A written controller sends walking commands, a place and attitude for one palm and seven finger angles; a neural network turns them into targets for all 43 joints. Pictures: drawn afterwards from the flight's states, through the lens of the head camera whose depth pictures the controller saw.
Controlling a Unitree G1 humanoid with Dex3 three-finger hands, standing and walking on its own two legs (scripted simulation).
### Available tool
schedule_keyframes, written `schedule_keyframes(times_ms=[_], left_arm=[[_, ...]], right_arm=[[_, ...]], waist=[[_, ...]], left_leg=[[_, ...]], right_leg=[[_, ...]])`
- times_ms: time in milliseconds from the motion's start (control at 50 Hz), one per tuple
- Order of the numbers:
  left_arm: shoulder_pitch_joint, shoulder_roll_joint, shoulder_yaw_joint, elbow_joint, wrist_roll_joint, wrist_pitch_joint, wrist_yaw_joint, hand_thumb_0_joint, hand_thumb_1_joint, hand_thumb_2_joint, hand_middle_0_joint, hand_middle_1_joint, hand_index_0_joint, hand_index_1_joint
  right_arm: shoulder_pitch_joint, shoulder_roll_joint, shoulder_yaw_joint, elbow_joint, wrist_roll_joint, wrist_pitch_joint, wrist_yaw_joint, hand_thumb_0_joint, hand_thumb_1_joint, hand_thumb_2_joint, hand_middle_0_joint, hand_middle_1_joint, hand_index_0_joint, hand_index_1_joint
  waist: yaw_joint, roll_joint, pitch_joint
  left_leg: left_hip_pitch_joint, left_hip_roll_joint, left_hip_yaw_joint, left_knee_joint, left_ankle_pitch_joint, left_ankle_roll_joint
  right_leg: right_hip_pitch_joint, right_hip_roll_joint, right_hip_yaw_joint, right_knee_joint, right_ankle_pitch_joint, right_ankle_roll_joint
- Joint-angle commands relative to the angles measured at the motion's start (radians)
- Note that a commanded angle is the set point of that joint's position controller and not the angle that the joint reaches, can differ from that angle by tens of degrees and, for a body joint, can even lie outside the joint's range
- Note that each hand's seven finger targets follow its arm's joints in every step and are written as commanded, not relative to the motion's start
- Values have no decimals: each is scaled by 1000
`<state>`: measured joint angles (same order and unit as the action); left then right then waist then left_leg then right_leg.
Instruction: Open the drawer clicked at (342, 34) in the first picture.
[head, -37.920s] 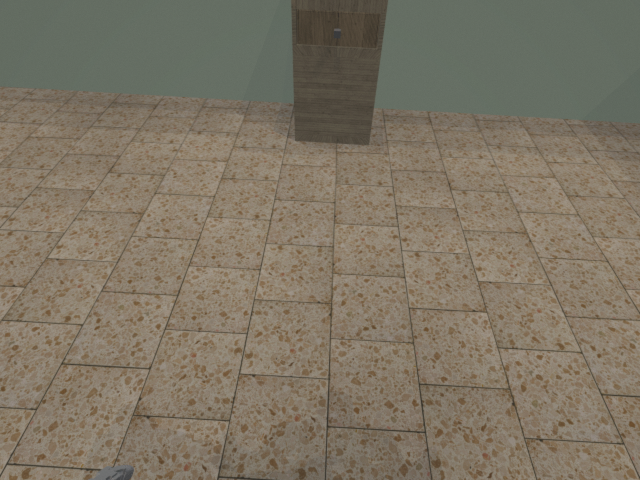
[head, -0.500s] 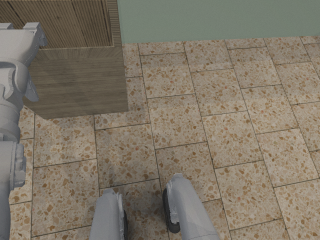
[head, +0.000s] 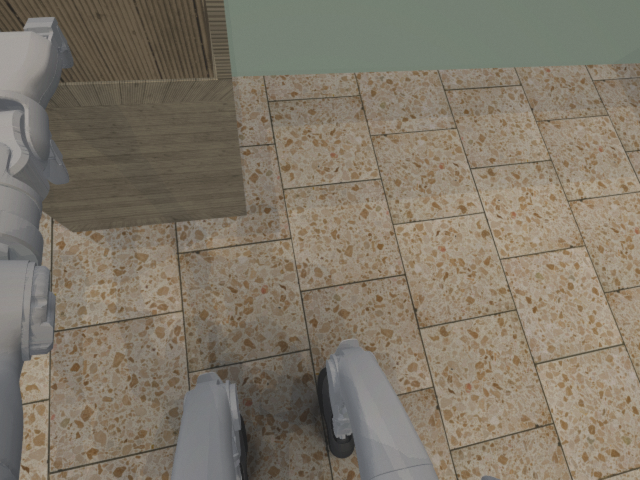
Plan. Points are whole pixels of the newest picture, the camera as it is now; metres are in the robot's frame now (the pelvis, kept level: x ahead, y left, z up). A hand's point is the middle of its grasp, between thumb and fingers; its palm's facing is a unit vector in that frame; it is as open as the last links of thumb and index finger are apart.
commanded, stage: close the thumb around the handle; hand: left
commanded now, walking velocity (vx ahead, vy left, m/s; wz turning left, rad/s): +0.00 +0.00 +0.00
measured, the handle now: (30, 63) +0.62 +0.25 +0.01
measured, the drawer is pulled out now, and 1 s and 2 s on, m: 0.00 0.00 0.08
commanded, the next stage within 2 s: pull the drawer open in 0.74 s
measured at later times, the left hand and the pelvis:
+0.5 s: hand (41, 105) +0.57 +0.25 -0.01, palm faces -0.07 +0.03 -1.00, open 8.3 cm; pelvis +0.00 +0.00 +0.00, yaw +0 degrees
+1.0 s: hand (40, 108) +0.57 +0.25 -0.01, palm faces -0.01 +0.02 -1.00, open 6.1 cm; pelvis +0.00 +0.00 -0.01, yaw -1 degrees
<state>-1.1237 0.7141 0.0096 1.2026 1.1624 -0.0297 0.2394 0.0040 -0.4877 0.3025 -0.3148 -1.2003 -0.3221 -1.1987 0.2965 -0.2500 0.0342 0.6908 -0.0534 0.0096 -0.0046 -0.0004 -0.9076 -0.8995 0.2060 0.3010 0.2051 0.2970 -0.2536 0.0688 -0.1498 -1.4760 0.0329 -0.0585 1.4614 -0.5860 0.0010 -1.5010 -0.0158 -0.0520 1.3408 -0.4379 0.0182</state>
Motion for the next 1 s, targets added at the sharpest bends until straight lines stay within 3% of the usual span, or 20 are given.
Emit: schedule_keyframes(times_ms=[0,20,120,180,200,220,280,320,400,420,480,520,600,640,680,700,820,880,940,980], left_arm=[[-363,255,58,-216,-2,-101,5,0,-500,300,-300,-1200,-300,-1200],[-352,221,40,-225,-2,-118,10,0,-500,300,-300,-1200,-300,-1200],[-342,250,99,-292,-7,-170,75,0,-220,420,-320,-1230,-320,-1230],[-356,226,97,-275,-1,-146,132,0,-52,492,-332,-1248,-332,-1248],[-353,245,115,-280,3,-132,148,0,4,516,-336,-1254,-336,-1254],[-363,220,97,-274,6,-115,162,0,60,540,-340,-1260,-340,-1260],[-397,233,93,-242,13,-52,181,0,228,612,-352,-1278,-352,-1278],[-411,221,68,-200,15,-6,174,0,340,660,-360,-1290,-360,-1290],[-442,260,66,-203,9,31,126,0,564,756,-376,-1314,-376,-1314],[-424,230,42,-184,5,33,106,0,620,780,-380,-1320,-380,-1320],[-410,256,51,-187,-1,1,56,0,788,852,-392,-1338,-392,-1338],[-394,273,61,-202,-6,-30,34,0,900,900,-400,-1350,-400,-1350],[-321,258,76,-227,-15,-100,22,0,900,900,-400,-1350,-400,-1350],[-335,309,118,-283,-9,-144,39,0,900,900,-400,-1350,-400,-1350],[-333,276,102,-270,-1,-156,65,0,900,900,-400,-1350,-400,-1350],[-313,293,121,-266,4,-157,80,0,900,900,-400,-1350,-400,-1350],[-360,291,124,-245,9,-99,153,0,900,900,-400,-1350,-400,-1350],[-314,294,134,-240,1,-53,152,0,900,900,-400,-1350,-400,-1350],[-268,249,101,-225,-16,-14,126,0,900,900,-400,-1350,-400,-1350],[-241,255,104,-223,-26,-5,103,0,900,900,-400,-1350,-400,-1350]], right_arm=[[226,-195,-68,-13,-1,-1,-26,0,-900,-900,200,300,200,300],[228,-190,-73,-18,-2,-4,-25,0,-900,-900,200,300,200,300],[246,-198,-89,-9,-9,-4,-15,0,-900,-900,200,300,200,300],[258,-204,-99,6,-13,-2,-2,0,-900,-900,200,300,200,300],[262,-208,-100,11,-13,1,2,0,-900,-900,200,300,200,300],[262,-209,-104,12,-13,3,7,0,-900,-900,200,300,200,300],[267,-215,-101,23,-11,14,13,0,-900,-900,200,300,200,300],[262,-215,-95,24,-5,17,14,0,-900,-900,200,300,200,300],[256,-213,-84,19,2,20,4,0,-900,-900,200,300,200,300],[252,-208,-82,12,3,17,2,0,-900,-900,200,300,200,300],[245,-205,-75,6,5,13,-13,0,-900,-900,200,300,200,300],[237,-200,-71,0,5,9,-17,0,-900,-900,200,300,200,300],[229,-194,-74,-16,2,4,-23,0,-900,-900,200,300,200,300],[225,-196,-77,-18,-2,0,-24,0,-900,-900,200,300,200,300],[224,-193,-81,-14,-5,-3,-19,0,-900,-900,200,300,200,300],[228,-198,-82,-12,-5,-2,-16,0,-900,-900,200,300,200,300],[241,-212,-90,-6,-7,10,1,0,-900,-900,200,300,200,300],[240,-218,-91,-9,-4,21,8,0,-900,-900,200,300,200,300],[231,-213,-89,-16,7,26,7,0,-900,-900,200,300,200,300],[224,-215,-84,-19,9,29,4,0,-900,-900,200,300,200,300]], waist=[[-4,158,-537],[-2,164,-536],[25,177,-614],[19,186,-623],[29,187,-643],[20,192,-660],[14,186,-668],[2,166,-625],[-5,157,-637],[-8,152,-618],[-17,125,-596],[-5,139,-578],[6,116,-560],[25,139,-594],[20,160,-589],[30,151,-590],[25,157,-630],[47,156,-680],[48,123,-656],[58,126,-643]], left_leg=[[303,-27,8,-163,263,52],[308,-29,9,-161,267,50],[345,-24,-4,-147,321,37],[385,-21,-14,-150,349,28],[398,-20,-16,-150,364,24],[412,-21,-17,-152,371,23],[416,-21,-13,-158,372,24],[390,-24,-9,-176,325,29],[381,-25,-1,-186,311,38],[366,-29,4,-188,297,42],[330,-30,12,-179,281,51],[303,-32,20,-173,271,53],[286,-30,25,-156,291,55],[284,-32,26,-145,288,53],[295,-32,21,-136,308,49],[296,-30,17,-132,315,46],[314,-30,12,-139,318,39],[355,-31,12,-156,343,36],[362,-31,14,-185,310,37],[372,-30,12,-199,313,37]], right_leg=[[354,51,-9,-106,130,-53],[342,51,-9,-107,126,-54],[320,53,-12,-78,144,-59],[289,54,-20,-74,148,-58],[295,55,-21,-70,155,-59],[295,54,-23,-75,160,-58],[318,55,-23,-83,171,-56],[335,55,-23,-102,149,-54],[393,55,-18,-116,165,-49],[402,55,-15,-123,161,-49],[419,52,-5,-125,168,-45],[432,49,0,-123,169,-45],[418,50,5,-111,190,-46],[415,50,12,-99,182,-50],[376,51,6,-86,181,-53],[365,52,2,-77,177,-54],[362,54,-7,-73,170,-52],[402,53,-9,-76,196,-50],[433,54,-11,-99,184,-47],[441,52,-13,-103,186,-47]])
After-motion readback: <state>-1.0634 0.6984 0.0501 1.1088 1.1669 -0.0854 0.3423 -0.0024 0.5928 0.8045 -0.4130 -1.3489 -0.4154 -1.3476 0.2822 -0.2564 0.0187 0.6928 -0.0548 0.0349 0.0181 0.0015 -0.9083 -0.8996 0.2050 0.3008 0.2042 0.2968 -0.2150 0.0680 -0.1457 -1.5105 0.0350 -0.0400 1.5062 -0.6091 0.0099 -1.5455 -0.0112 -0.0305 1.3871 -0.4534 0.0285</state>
